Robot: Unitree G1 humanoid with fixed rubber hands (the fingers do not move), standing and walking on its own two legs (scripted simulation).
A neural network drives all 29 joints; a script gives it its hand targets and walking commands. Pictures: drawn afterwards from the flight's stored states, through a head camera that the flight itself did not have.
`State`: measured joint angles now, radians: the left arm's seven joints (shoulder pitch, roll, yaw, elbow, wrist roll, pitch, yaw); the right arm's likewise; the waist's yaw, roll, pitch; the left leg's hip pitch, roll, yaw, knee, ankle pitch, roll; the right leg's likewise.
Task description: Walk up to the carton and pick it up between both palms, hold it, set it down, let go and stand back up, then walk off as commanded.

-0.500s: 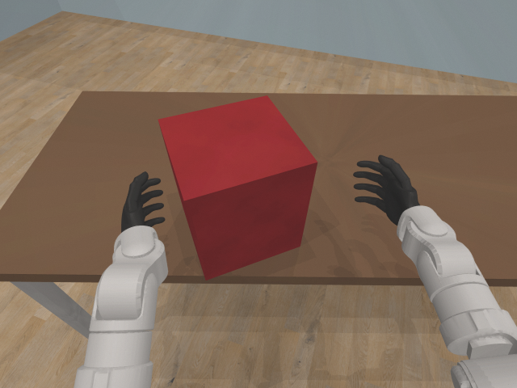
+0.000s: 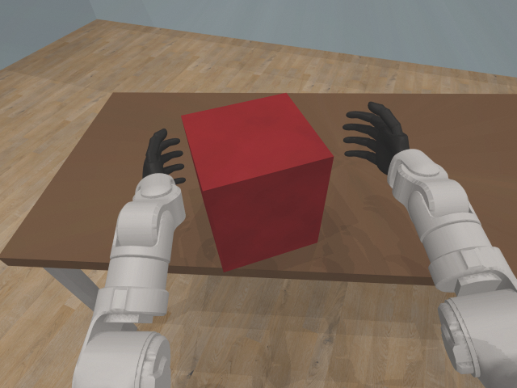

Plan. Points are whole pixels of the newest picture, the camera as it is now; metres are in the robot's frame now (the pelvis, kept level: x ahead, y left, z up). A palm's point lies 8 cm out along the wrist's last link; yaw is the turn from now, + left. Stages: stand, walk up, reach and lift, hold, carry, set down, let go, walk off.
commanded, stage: reach and lift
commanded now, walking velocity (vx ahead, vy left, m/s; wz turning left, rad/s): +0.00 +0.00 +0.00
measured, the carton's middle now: (254, 184) +0.49 +0.13 +0.01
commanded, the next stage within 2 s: none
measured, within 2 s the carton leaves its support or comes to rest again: neither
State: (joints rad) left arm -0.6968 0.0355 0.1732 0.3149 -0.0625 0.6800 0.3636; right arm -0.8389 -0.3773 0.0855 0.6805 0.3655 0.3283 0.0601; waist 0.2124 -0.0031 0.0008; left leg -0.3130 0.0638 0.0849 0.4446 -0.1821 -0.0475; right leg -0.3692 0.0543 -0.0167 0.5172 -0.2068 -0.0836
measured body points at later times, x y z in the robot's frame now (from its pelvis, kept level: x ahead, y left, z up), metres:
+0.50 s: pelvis +0.04 +0.02 +0.00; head +0.10 -0.01 +0.45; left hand +0.42 +0.26 +0.15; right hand +0.54 -0.07 +0.15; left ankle +0.02 +0.16 -0.74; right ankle +0.04 -0.06 -0.74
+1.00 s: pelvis +0.01 +0.01 +0.00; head +0.10 +0.00 +0.44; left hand +0.42 +0.27 +0.09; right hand +0.53 -0.07 +0.10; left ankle +0.02 +0.16 -0.74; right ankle +0.04 -0.06 -0.74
